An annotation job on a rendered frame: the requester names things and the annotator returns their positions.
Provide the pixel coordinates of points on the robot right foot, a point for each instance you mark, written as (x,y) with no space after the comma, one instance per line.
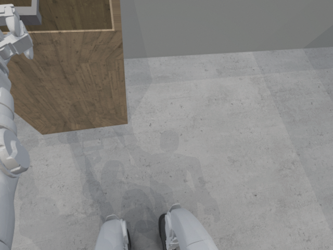
(162,231)

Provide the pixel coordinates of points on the left robot forearm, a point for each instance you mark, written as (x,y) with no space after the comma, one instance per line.
(6,101)

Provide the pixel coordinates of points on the left robot upper arm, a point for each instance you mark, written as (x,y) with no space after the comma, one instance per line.
(14,159)

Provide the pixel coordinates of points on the drawer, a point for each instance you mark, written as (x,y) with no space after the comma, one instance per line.
(67,14)

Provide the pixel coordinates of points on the robot left thigh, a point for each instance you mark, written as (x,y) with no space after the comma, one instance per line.
(112,236)

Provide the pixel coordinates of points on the robot left hand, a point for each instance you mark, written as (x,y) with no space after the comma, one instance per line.
(18,40)

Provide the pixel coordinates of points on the handle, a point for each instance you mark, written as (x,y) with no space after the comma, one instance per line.
(30,15)

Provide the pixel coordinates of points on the cabinet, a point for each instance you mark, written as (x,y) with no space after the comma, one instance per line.
(75,81)

